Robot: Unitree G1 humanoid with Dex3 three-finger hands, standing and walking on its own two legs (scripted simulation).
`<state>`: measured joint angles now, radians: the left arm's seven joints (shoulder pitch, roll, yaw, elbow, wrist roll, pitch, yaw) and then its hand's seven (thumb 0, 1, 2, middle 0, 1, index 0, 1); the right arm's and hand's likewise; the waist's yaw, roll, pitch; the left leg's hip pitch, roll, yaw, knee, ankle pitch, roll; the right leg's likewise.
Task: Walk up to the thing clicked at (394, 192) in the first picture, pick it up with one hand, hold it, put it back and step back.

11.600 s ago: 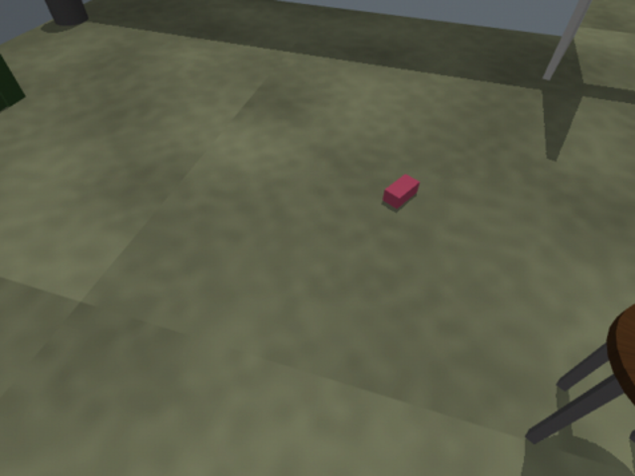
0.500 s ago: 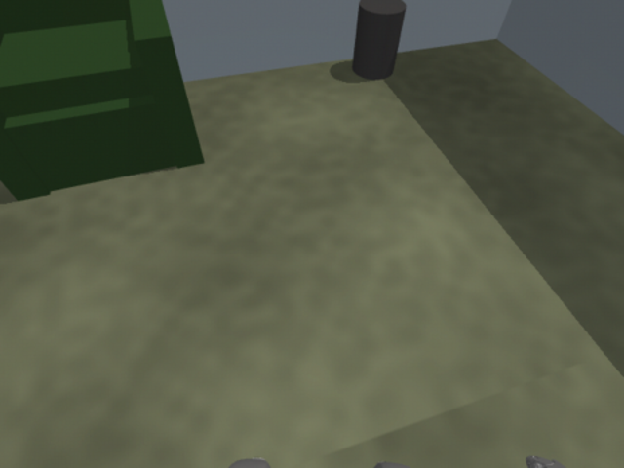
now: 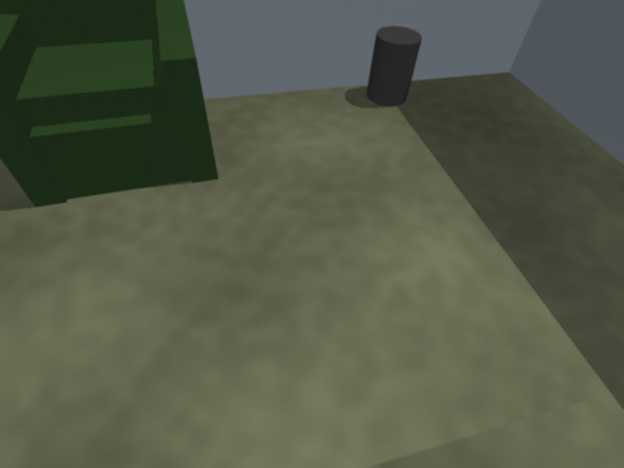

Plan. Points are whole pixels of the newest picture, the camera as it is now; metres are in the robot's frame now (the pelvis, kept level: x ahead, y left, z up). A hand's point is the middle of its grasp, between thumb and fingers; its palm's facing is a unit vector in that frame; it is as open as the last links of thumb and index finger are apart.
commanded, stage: walk up
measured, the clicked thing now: out of the picture -0.87 +0.01 -0.74
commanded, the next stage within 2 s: stand in 0.26 s
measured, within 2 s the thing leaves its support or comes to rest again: neither
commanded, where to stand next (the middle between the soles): +0.06 -0.01 m, yaw -4 degrees
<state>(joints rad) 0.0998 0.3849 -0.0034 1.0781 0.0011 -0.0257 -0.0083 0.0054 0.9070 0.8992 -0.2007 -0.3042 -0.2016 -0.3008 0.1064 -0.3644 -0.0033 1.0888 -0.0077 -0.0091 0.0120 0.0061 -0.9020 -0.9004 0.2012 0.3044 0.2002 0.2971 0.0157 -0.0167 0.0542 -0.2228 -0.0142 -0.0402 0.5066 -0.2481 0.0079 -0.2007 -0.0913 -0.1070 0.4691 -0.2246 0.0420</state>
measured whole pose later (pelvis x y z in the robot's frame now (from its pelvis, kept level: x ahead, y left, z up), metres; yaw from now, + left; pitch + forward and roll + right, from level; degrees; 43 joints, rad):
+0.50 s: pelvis +0.00 -0.02 +0.01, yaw +0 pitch -3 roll +0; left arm 0.08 0.36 0.00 1.17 0.01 -0.02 -0.01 0.00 0.91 0.90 -0.20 -0.30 -0.20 -0.30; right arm 0.04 -0.34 -0.01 1.14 -0.01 0.00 0.01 0.01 -0.90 -0.90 0.20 0.30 0.20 0.30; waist 0.02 0.00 0.06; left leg -0.12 0.01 -0.04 0.33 -0.16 -0.02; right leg -0.12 -0.07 -0.11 0.33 -0.16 0.02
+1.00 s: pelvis +0.01 -0.03 +0.01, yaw -1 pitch -2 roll +0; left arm 0.09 0.35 0.01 1.16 0.01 -0.01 -0.01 0.00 0.91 0.90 -0.20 -0.30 -0.20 -0.30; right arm 0.11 -0.35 -0.01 1.16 -0.02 0.00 0.01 0.01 -0.90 -0.90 0.20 0.30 0.20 0.30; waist 0.01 0.00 0.06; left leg -0.13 0.03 -0.04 0.32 -0.16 -0.04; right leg -0.14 -0.04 -0.11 0.34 -0.17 0.00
